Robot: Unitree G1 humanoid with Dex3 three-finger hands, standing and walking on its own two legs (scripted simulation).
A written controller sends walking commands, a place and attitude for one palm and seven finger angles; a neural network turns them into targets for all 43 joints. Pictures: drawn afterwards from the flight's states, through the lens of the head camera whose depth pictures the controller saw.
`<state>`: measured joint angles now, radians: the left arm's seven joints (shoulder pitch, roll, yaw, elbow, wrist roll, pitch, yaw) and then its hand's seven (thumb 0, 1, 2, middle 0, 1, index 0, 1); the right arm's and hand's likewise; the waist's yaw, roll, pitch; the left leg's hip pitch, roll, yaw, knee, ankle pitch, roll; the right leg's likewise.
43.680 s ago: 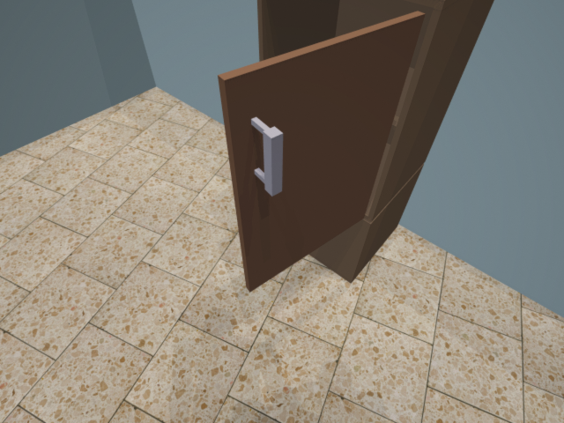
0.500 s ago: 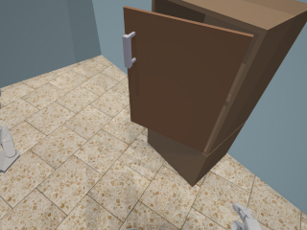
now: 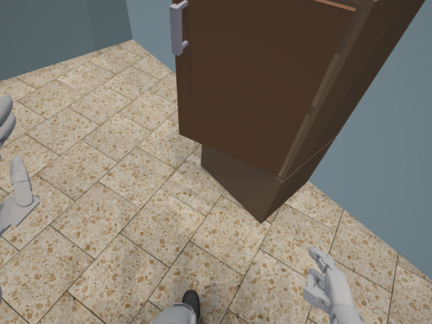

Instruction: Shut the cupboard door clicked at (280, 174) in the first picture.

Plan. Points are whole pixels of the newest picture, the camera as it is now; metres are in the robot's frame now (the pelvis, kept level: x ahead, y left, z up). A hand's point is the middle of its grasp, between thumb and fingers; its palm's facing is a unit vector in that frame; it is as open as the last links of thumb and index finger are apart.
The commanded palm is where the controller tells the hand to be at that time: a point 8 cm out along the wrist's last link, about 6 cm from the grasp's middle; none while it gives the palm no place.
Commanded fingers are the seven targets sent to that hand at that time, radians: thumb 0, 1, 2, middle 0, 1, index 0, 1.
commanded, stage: stop stepping back and stand still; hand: left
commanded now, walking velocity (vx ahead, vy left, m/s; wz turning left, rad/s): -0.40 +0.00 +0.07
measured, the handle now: (180, 28) +0.78 +0.18 +0.13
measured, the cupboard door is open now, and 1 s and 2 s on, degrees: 21 21 21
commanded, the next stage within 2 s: let the arm hang, fingers relaxed in 1.12 s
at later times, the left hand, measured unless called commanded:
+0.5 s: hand out of the picture +0.12 +0.28 +0.18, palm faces +0.40 -0.79 -0.46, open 7.4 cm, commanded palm +0.05 +0.32 +0.19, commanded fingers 0.00 0.90 0.90 -0.20 -0.30 -0.20 -0.30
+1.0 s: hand out of the picture +0.14 +0.29 +0.18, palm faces +0.46 -0.78 -0.43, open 7.4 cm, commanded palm +0.07 +0.32 +0.19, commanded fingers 0.00 0.90 0.90 -0.20 -0.30 -0.20 -0.30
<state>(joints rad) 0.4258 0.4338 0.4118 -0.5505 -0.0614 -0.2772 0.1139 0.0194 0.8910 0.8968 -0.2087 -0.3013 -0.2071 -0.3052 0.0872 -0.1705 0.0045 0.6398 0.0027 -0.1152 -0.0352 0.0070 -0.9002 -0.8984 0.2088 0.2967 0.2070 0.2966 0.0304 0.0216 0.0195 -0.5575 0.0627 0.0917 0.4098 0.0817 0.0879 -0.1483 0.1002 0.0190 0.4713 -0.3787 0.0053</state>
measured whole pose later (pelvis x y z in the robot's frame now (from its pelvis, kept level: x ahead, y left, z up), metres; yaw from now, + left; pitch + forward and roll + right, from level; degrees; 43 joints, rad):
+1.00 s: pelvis -0.07 +0.02 +0.01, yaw +1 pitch +0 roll -1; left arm 0.51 0.41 0.42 -0.45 -0.03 -0.21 0.15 0.02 0.89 0.90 -0.21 -0.30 -0.21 -0.31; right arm 0.21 -0.20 0.01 0.62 0.02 -0.08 -0.07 0.01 -0.90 -0.90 0.21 0.30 0.20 0.30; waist -0.01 -0.02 -0.03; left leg -0.27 0.02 0.03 0.55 -0.28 0.01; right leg -0.17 0.00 -0.01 0.48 -0.31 0.01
